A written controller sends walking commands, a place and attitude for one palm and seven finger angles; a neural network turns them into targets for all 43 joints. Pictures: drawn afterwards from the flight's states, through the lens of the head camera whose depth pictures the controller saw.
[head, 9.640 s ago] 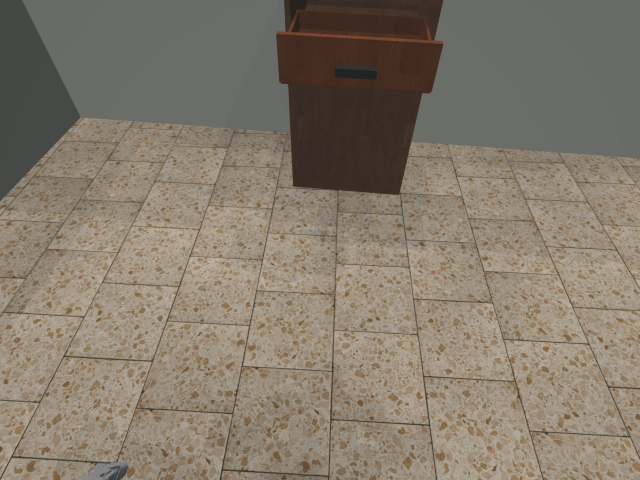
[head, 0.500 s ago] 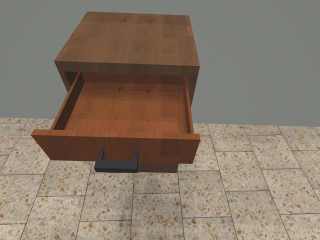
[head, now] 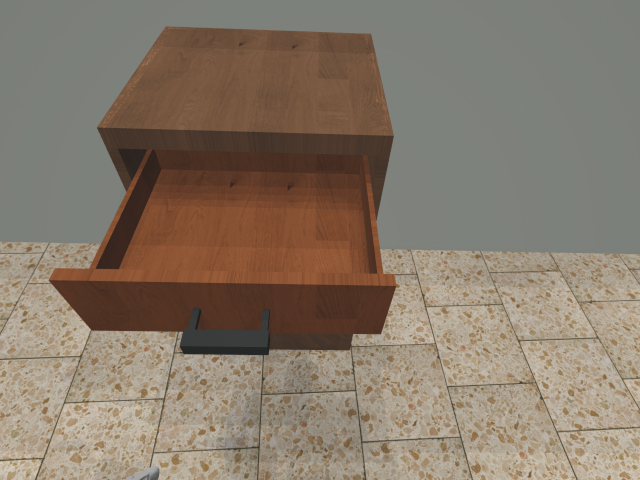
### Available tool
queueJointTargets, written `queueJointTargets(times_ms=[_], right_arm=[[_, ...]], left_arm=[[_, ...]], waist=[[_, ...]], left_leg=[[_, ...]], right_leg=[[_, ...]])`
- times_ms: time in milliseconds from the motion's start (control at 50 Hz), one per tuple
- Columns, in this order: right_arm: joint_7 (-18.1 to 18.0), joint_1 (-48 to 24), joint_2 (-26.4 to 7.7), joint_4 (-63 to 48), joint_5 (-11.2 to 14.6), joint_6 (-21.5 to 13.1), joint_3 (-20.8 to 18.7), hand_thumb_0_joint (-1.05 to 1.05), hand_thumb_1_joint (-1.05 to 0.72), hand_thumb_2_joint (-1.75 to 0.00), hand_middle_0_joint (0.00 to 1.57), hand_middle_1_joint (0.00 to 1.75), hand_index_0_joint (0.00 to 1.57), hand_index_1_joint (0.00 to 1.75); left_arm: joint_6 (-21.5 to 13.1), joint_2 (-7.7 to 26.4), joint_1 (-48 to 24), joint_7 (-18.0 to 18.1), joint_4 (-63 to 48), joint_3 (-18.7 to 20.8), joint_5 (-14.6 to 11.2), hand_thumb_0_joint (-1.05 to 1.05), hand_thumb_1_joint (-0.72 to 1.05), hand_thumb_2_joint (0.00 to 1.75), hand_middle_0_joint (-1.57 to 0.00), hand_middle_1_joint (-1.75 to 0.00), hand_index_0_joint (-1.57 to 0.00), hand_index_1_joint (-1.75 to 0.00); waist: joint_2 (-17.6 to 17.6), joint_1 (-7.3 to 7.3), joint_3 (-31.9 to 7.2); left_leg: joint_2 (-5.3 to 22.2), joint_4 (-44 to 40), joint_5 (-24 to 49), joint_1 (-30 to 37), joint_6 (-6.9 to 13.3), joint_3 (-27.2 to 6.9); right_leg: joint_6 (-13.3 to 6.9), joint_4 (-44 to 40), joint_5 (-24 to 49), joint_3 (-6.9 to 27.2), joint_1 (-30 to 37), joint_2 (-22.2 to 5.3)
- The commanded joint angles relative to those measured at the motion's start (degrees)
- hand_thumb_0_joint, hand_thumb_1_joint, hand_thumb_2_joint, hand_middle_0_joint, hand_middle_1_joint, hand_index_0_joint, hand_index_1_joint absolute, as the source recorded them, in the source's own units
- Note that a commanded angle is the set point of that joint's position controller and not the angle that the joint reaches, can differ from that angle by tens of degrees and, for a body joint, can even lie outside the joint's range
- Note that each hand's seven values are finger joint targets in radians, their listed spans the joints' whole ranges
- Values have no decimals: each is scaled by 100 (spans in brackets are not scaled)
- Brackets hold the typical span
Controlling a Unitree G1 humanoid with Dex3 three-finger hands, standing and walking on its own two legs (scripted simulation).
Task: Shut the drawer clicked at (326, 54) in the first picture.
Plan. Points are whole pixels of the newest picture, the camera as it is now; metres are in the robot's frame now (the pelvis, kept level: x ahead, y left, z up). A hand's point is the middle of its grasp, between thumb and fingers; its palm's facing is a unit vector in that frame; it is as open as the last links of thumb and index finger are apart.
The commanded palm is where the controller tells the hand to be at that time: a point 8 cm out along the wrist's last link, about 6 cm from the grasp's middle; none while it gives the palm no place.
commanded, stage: raise the hand and make a fist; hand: left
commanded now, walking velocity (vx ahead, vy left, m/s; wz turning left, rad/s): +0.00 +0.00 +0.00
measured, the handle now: (228, 328) +0.32 +0.15 -0.03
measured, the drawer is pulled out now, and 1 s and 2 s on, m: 0.29 0.28 0.28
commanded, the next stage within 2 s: bring the fist close to the handle in 1.80 s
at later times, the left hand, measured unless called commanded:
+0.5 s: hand (216, 463) +0.15 +0.13 -0.01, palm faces +0.07 -1.00 -0.03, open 5.0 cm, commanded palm +0.11 +0.19 -0.01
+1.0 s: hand (205, 472) +0.13 +0.13 +0.03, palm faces +0.06 -1.00 +0.00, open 3.1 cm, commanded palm +0.09 +0.18 +0.04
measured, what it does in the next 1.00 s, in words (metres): lowers itself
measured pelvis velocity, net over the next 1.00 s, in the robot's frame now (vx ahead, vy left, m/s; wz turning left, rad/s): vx -0.02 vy -0.02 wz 0.03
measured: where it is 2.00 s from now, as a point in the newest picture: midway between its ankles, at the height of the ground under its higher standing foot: outside the picture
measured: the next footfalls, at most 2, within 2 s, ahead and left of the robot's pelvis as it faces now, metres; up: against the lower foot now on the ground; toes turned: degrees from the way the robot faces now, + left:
none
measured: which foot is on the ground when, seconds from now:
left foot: down 0.00-1.00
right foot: down 0.00-1.00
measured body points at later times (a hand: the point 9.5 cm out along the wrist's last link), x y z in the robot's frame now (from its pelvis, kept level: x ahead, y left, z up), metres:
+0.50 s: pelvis -0.04 -0.04 -0.08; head +0.01 -0.04 +0.37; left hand +0.14 +0.18 -0.01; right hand +0.20 -0.23 -0.14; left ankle +0.01 +0.07 -0.74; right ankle -0.03 -0.11 -0.74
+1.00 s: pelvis -0.02 -0.02 -0.06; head +0.01 -0.02 +0.39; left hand +0.12 +0.18 +0.03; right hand +0.19 -0.25 -0.12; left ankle +0.01 +0.07 -0.74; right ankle -0.03 -0.11 -0.74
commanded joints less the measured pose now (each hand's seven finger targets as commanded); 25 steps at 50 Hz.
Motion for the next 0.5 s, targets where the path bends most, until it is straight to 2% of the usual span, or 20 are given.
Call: queueJointTargets(times_ms=[0, 20, 40, 60, 80, 100, 120, 140, 160, 180, 200, 220, 240, 260, 300, 340, 400, 420, 440, 480], right_arm=[[60, -751, -1197, -1624, -63, -957, -400, 0, -90, -90, 20, 30, 20, 30], [103, -853, -1196, -1835, -122, -934, -441, 0, -90, -90, 20, 30, 20, 30], [187, -1002, -1172, -2055, -108, -906, -490, 0, -90, -90, 20, 30, 20, 30], [241, -1178, -1119, -2228, -137, -851, -504, 0, -90, -90, 20, 30, 20, 30], [285, -1372, -1079, -2399, -145, -794, -551, 0, -90, -90, 20, 30, 20, 30], [343, -1485, -1074, -2517, -146, -741, -617, 0, -90, -90, 20, 30, 20, 30], [380, -1566, -1085, -2688, -152, -738, -635, 0, -90, -90, 20, 30, 20, 30], [452, -1544, -1031, -2800, -158, -740, -643, 0, -90, -90, 20, 30, 20, 30], [469, -1611, -1020, -3016, -189, -721, -680, 0, -90, -90, 20, 30, 20, 30], [446, -1558, -962, -3142, -204, -681, -687, 0, -90, -90, 20, 30, 20, 30], [413, -1550, -947, -3255, -175, -610, -649, 0, -90, -90, 20, 30, 20, 30], [351, -1539, -945, -3369, -126, -537, -623, 0, -90, -90, 20, 30, 20, 30], [295, -1462, -973, -3396, -93, -451, -612, 0, -90, -90, 20, 30, 20, 30], [236, -1454, -987, -3522, -55, -396, -541, 0, -90, -90, 20, 30, 20, 30], [106, -1306, -976, -3592, 12, -358, -479, 0, -90, -90, 20, 30, 20, 30], [11, -1155, -997, -3607, 47, -372, -418, 0, -90, -90, 20, 30, 20, 30], [-50, -1064, -992, -3621, 64, -409, -339, 0, -90, -90, 20, 30, 20, 30], [-61, -1060, -974, -3608, 72, -403, -321, 0, -90, -90, 20, 30, 20, 30], [-79, -1094, -961, -3558, 84, -362, -317, 0, -90, -90, 20, 30, 20, 30], [-96, -1159, -899, -3589, 97, -297, -291, 0, -90, -90, 20, 30, 20, 30]], left_arm=[[-1060, -397, -681, -53, -2818, -455, -277, 0, 90, 90, -32, -43, -32, -43], [-1390, -521, 51, -247, -2433, -350, -344, 0, 90, 90, -34, -45, -34, -45], [-1753, -421, 868, -461, -2172, -69, -408, 0, 90, 90, -36, -47, -36, -47], [-2189, -596, 1171, -738, -1961, -127, -484, 0, 90, 90, -38, -50, -38, -50], [-2658, -747, 1386, -1077, -1952, -143, -632, 0, 90, 90, -40, -52, -40, -52], [-3145, -543, 1454, -1403, -1988, 126, -728, 0, 90, 90, -42, -54, -42, -54], [-3587, -382, 1247, -1601, -2321, 191, -743, 0, 90, 90, -44, -56, -44, -56], [-4019, -111, 894, -1735, -2890, 282, -665, 0, 90, 90, -46, -58, -46, -58], [-4319, 292, 511, -1744, -3617, 495, -594, 0, 90, 90, -48, -60, -48, -60], [-4386, 412, 651, -1665, -3806, 658, -576, 0, 90, 90, -50, -62, -50, -62], [-4305, 379, 647, -1582, -3938, 646, -611, 0, 90, 90, -52, -65, -52, -65], [-4176, 339, 449, -1500, -4070, 646, -658, 0, 90, 90, -54, -67, -54, -67], [-3990, 465, 239, -1398, -4189, 778, -692, 0, 90, 90, -56, -69, -56, -69], [-3860, 352, -103, -1361, -4379, 579, -717, 0, 90, 90, -58, -71, -58, -71], [-3638, 406, -349, -1362, -4567, 512, -787, 0, 90, 90, -62, -75, -62, -75], [-3454, 516, -635, -1460, -4776, 389, -772, 0, 90, 90, -66, -80, -66, -80], [-3079, 472, -407, -1719, -4668, 208, -802, 0, 90, 90, -72, -86, -72, -86], [-2913, 476, -252, -1775, -4541, 246, -827, 0, 90, 90, -74, -88, -74, -88], [-2701, 655, 15, -1793, -4204, 534, -836, 0, 90, 90, -76, -91, -76, -91], [-2431, 540, 220, -1820, -4106, 638, -915, 0, 90, 90, -80, -95, -80, -95]], waist=[[-140, -459, 63], [-507, -276, -153], [-553, -7, -481], [-1151, 52, -564], [-1484, 133, -548], [-1409, 222, -695], [-970, 222, -925], [-53, 275, -1155], [640, 304, -1721], [868, 328, -1923], [958, 254, -1832], [747, 132, -1679], [584, 62, -1588], [614, -77, -1444], [401, -202, -1400], [280, -335, -1519], [398, -266, -1678], [348, -234, -1647], [118, -160, -1670], [-41, -74, -1577]], left_leg=[[611, 191, 83, -334, -356, -1081], [525, 609, -64, -699, -320, -991], [454, 935, 59, -988, -357, -848], [474, 1310, 50, -1401, -393, -782], [455, 1640, -46, -1885, -404, -672], [406, 1951, -154, -2297, -429, -560], [392, 2260, -240, -2602, -410, -507], [384, 2487, -220, -2623, -406, -482], [401, 2659, -206, -2507, -377, -477], [429, 2718, -236, -2405, -346, -496], [426, 2742, -391, -2463, -312, -534], [409, 2820, -622, -2643, -266, -506], [406, 2827, -993, -2845, -237, -578], [395, 2853, -1266, -2927, -203, -607], [375, 3010, -1477, -3068, -148, -579], [383, 3160, -1361, -3012, -109, -545], [393, 3085, -992, -2861, -101, -583], [392, 3047, -840, -2841, -106, -597], [384, 3068, -745, -2922, -110, -598], [375, 2939, -587, -2915, -147, -615]], right_leg=[[-92, 123, -263, -588, -1746, 254], [-116, 129, -81, -645, -1848, 289], [-163, 324, -104, -641, -1791, 305], [-159, 716, -191, -686, -2140, 340], [-146, 1037, -202, -644, -2427, 345], [-153, 1326, -159, -533, -2570, 313], [-176, 1666, -175, -416, -2777, 293], [-228, 1973, -132, -291, -2946, 271], [-283, 2217, -316, -187, -3083, 279], [-313, 2302, -428, -147, -3171, 299], [-313, 2280, -508, -113, -3271, 306], [-279, 2168, -626, -14, -3282, 294], [-243, 2027, -999, 71, -3371, 305], [-225, 1873, -1331, 187, -3434, 277], [-170, 1519, -1824, 488, -3324, 237], [-106, 1261, -1914, 700, -3182, 193], [-77, 1234, -1308, 635, -2819, 181], [-43, 1223, -961, 625, -2656, 164], [48, 1197, -713, 695, -2464, 138], [132, 1141, -204, 703, -2135, 34]])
